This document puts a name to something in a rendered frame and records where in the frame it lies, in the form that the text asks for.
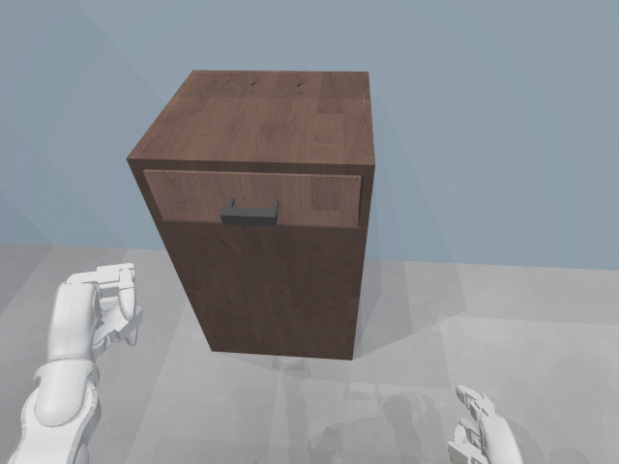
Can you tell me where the robot left forearm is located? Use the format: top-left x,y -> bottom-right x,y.
7,359 -> 102,464

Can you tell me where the drawer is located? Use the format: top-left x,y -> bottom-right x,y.
143,169 -> 362,227

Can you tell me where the right robot hand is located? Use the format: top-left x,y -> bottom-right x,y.
448,385 -> 523,464

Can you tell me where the left robot hand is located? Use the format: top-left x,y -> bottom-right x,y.
46,263 -> 143,363

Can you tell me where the handle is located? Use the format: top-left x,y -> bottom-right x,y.
220,198 -> 279,227

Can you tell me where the cabinet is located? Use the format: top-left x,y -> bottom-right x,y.
127,71 -> 375,361

